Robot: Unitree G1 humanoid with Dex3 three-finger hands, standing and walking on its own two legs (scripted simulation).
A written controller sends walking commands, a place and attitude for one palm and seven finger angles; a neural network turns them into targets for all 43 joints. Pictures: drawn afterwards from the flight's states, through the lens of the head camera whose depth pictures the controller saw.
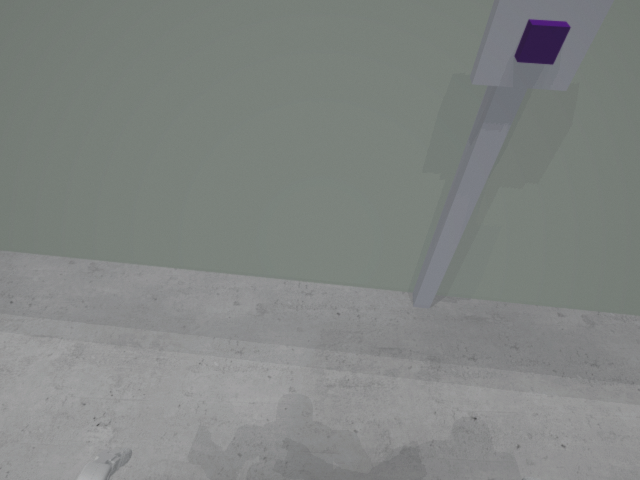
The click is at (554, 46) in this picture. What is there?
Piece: button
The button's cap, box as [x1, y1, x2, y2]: [515, 19, 570, 63]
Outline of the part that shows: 529,19 515,53 517,61 553,63 570,27 566,22 563,21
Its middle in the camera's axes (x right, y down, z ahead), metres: +0.39 -0.35 +0.68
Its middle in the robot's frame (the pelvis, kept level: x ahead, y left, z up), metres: +0.78 -0.35 +0.20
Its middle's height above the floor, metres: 0.97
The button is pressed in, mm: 0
